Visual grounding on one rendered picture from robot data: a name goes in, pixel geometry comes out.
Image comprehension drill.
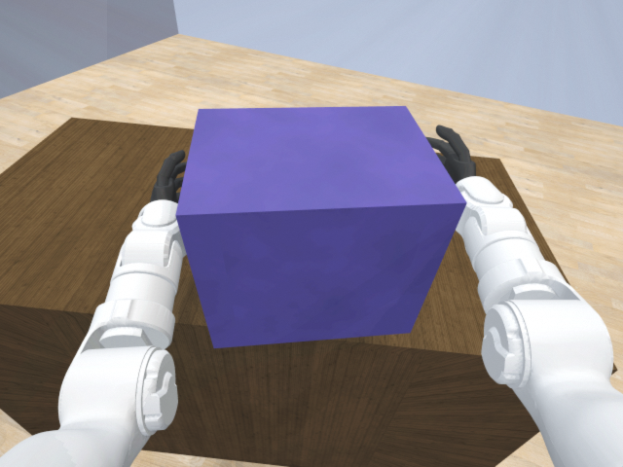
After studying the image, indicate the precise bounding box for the left robot hand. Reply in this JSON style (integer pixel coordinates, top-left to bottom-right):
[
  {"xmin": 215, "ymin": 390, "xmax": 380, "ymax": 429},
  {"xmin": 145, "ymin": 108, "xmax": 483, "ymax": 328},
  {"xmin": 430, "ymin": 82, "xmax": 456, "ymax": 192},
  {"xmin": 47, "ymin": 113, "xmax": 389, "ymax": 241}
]
[{"xmin": 150, "ymin": 150, "xmax": 187, "ymax": 203}]

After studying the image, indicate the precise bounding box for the pedestal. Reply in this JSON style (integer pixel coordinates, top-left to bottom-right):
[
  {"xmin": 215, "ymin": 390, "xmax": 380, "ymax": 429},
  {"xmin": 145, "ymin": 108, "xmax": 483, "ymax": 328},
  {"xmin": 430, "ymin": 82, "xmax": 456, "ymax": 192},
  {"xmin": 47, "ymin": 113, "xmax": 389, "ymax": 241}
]
[{"xmin": 0, "ymin": 118, "xmax": 618, "ymax": 467}]

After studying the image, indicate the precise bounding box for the carton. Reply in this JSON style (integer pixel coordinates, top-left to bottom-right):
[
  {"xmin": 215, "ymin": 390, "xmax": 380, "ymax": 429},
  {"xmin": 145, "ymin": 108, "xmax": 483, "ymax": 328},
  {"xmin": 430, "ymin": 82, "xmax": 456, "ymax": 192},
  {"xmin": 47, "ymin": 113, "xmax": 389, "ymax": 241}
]
[{"xmin": 175, "ymin": 106, "xmax": 467, "ymax": 348}]

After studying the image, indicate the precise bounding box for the robot left forearm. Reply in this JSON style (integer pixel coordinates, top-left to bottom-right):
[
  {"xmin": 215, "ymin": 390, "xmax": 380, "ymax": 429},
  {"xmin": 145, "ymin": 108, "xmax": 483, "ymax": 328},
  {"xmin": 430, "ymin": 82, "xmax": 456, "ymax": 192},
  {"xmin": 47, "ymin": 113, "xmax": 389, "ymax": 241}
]
[{"xmin": 58, "ymin": 199, "xmax": 187, "ymax": 425}]

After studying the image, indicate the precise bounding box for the right robot upper arm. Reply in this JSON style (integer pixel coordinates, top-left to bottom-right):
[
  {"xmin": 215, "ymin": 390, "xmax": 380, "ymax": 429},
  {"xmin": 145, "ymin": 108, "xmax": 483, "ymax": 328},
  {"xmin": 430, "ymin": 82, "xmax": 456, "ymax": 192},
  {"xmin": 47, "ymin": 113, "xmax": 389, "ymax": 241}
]
[{"xmin": 481, "ymin": 300, "xmax": 623, "ymax": 467}]

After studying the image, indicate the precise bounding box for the left robot upper arm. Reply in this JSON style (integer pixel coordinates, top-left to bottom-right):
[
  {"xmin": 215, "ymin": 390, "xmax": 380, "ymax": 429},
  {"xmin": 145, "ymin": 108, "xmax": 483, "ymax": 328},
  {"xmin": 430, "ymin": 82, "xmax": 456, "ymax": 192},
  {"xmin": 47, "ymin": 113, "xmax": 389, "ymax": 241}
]
[{"xmin": 0, "ymin": 345, "xmax": 178, "ymax": 467}]

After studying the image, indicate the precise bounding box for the right robot hand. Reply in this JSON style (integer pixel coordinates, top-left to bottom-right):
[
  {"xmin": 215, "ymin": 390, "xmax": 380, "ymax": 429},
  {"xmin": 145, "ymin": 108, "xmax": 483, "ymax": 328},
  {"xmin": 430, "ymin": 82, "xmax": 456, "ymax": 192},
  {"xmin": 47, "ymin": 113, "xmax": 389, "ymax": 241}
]
[{"xmin": 426, "ymin": 125, "xmax": 476, "ymax": 184}]

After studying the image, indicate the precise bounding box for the robot right forearm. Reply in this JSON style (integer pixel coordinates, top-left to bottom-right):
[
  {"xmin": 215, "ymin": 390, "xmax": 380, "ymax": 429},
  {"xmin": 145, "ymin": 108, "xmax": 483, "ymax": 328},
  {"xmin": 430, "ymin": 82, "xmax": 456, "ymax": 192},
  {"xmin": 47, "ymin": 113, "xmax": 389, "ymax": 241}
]
[{"xmin": 456, "ymin": 176, "xmax": 613, "ymax": 378}]

